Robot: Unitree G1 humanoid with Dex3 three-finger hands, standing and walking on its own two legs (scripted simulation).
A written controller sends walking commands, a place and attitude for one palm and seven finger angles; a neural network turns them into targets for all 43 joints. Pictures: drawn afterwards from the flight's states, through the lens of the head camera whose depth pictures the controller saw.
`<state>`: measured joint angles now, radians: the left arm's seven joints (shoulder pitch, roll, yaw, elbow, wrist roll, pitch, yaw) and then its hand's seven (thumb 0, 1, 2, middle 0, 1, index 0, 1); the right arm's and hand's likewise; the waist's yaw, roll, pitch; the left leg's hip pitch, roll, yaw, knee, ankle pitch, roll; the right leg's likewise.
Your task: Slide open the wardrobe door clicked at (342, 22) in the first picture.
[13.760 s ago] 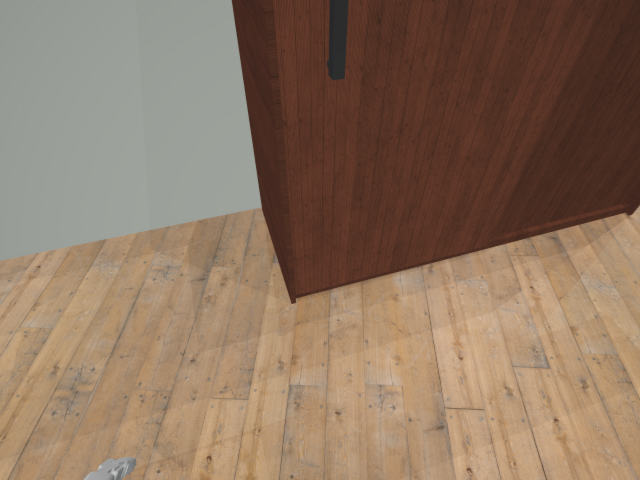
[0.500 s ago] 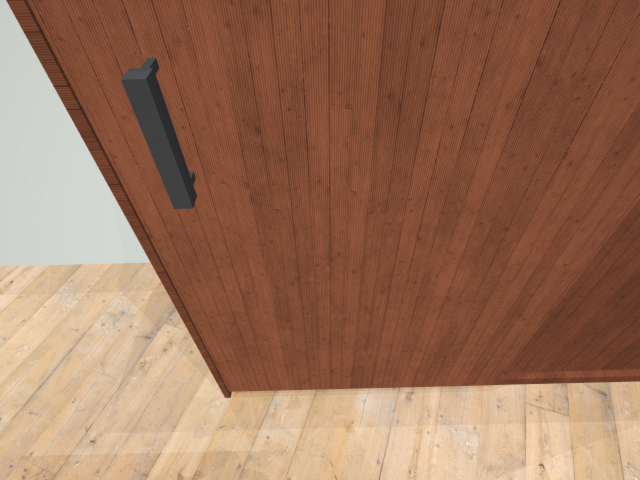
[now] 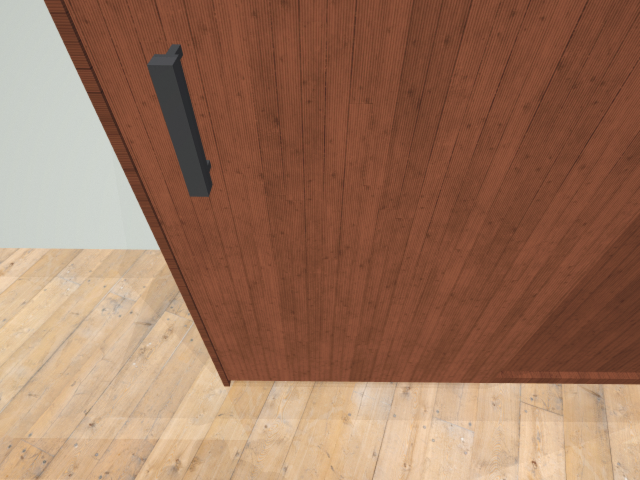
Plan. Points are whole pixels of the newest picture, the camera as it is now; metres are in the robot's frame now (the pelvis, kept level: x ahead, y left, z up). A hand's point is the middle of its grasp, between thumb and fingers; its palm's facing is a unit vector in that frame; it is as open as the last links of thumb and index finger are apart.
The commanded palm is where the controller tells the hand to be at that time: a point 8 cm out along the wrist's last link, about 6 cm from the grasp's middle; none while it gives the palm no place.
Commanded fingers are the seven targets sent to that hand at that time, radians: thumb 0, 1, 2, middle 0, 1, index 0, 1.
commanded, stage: look again from close up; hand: left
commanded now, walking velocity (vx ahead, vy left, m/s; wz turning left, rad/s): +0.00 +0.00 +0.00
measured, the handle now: (189, 125) +0.49 +0.21 +0.20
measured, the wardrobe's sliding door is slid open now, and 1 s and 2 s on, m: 0.00 0.00 0.00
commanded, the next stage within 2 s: raise the hand with hooked fingers in 0.34 s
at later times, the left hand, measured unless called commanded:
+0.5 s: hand out of the picture +0.04 +0.20 -0.15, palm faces +0.12 -0.97 -0.21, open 7.4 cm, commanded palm +0.09 +0.25 -0.06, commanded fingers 0.00 0.81 0.86 -0.21 -0.36 -0.21 -0.36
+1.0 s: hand (113, 477) +0.12 +0.23 +0.01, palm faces +0.23 -0.97 -0.07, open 9.4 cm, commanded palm +0.12 +0.27 +0.03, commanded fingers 0.00 0.22 0.61 -0.25 -0.74 -0.25 -0.74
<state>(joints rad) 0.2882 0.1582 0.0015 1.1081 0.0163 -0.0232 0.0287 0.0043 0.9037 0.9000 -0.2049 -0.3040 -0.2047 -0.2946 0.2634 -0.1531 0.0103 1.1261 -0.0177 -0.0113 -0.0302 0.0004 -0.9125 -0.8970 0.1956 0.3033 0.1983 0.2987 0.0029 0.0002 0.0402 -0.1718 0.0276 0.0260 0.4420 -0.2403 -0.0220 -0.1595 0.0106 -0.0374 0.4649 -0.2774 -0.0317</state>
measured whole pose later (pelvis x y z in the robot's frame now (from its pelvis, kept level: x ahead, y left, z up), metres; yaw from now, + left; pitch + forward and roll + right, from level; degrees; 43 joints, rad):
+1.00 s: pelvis -0.04 +0.00 -0.07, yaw +4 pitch +6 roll -2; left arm 0.53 0.23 0.19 -0.18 -0.27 -0.40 -0.18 0.02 0.44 0.71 -0.24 -0.60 -0.24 -0.59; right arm 0.18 -0.26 -0.01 0.56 0.01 -0.32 -0.06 0.01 -0.91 -0.90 0.20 0.30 0.20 0.30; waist 0.08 0.01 -0.06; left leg -0.70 0.02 -0.07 1.06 -0.47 -0.02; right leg -0.63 -0.01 -0.12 1.02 -0.50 -0.03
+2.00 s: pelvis -0.02 +0.01 +0.00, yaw +3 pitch -5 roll -1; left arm -0.15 0.48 0.45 -0.06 -0.34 0.30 -0.34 -0.01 -0.50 0.30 -0.31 -1.20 -0.31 -1.19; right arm 0.16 -0.25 0.10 0.66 0.08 -0.22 -0.14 0.01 -0.90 -0.90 0.20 0.30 0.20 0.30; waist 0.08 0.04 0.00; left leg -0.17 0.01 -0.02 0.50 -0.24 0.00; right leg -0.11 0.00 -0.08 0.47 -0.26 -0.01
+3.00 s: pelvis -0.02 +0.01 +0.00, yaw +2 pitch -4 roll +0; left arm -0.30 0.48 0.40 0.10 -0.30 0.39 -0.31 -0.01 -0.50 0.30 -0.31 -1.21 -0.31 -1.20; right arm 0.15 -0.27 0.09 0.66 0.09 -0.17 -0.14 0.01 -0.91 -0.90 0.20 0.30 0.20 0.30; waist 0.05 0.04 -0.01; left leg -0.17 0.01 -0.01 0.47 -0.23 -0.01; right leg -0.13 0.00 -0.07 0.46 -0.26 -0.02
